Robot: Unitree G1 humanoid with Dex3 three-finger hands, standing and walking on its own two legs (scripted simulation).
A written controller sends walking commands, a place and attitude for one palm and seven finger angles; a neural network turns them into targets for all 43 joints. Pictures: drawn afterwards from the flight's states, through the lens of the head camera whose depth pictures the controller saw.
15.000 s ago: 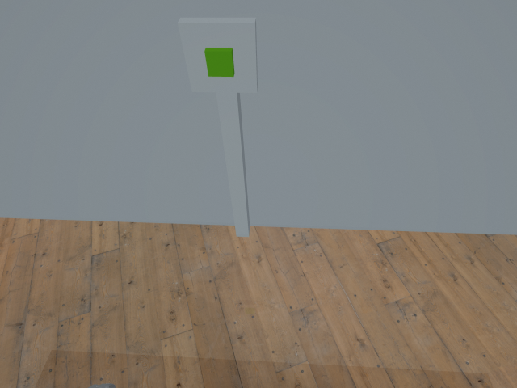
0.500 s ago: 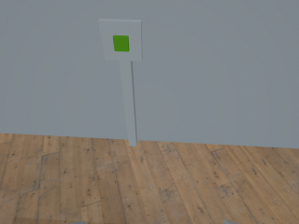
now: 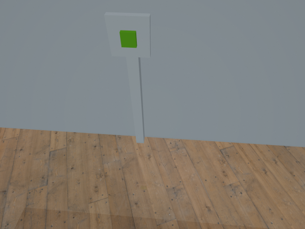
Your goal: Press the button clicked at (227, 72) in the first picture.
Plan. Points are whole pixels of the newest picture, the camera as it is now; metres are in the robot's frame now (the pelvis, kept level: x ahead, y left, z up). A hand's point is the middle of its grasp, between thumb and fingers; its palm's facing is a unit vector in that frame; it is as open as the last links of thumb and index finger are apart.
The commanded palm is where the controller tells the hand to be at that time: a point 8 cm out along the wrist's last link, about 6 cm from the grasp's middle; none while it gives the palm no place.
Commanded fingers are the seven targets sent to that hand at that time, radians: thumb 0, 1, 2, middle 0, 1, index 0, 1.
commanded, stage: let the arm hang, fingers relaxed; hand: left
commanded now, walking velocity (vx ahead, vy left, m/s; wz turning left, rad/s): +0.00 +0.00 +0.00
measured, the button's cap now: (128, 38) +0.81 +0.15 +0.10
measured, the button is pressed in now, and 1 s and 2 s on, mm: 0 0 0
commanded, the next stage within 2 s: stand and wait in 0.36 s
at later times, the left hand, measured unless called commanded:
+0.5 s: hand out of the picture +0.01 +0.17 -0.17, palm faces +0.02 -0.98 -0.21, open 7.3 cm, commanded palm none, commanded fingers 0.00 0.90 0.90 -0.20 -0.30 -0.20 -0.30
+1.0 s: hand out of the picture +0.06 +0.19 -0.17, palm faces +0.00 -0.97 -0.26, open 7.4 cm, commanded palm none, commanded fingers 0.00 0.90 0.90 -0.20 -0.30 -0.20 -0.30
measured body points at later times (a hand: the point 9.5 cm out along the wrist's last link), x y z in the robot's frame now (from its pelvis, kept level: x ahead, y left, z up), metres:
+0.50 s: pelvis +0.01 -0.01 +0.00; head +0.03 -0.01 +0.45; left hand +0.01 +0.22 -0.16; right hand -0.01 -0.22 -0.16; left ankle +0.05 +0.11 -0.74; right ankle +0.01 -0.12 -0.74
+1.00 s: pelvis +0.02 -0.02 +0.00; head +0.04 -0.02 +0.45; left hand +0.06 +0.24 -0.15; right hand +0.05 -0.26 -0.15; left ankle +0.05 +0.11 -0.74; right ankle +0.01 -0.12 -0.74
